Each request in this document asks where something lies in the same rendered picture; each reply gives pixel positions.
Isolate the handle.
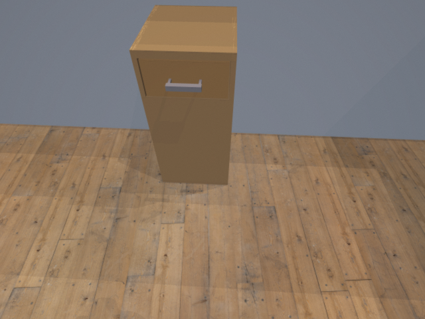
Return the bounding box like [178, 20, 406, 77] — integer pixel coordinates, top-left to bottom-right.
[165, 78, 202, 92]

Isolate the drawer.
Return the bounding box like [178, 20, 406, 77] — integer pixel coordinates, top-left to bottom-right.
[138, 58, 230, 98]

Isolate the cabinet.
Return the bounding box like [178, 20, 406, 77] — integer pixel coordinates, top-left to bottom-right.
[129, 5, 237, 185]

